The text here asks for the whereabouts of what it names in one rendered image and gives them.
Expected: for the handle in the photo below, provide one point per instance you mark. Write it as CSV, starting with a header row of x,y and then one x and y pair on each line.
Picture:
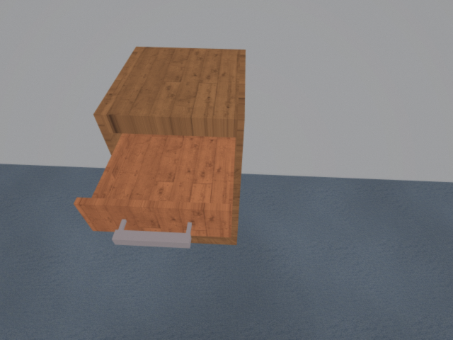
x,y
152,239

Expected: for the drawer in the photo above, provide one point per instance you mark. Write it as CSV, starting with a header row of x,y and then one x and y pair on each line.
x,y
159,183

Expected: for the cabinet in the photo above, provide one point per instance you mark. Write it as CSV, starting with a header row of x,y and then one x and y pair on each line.
x,y
180,91

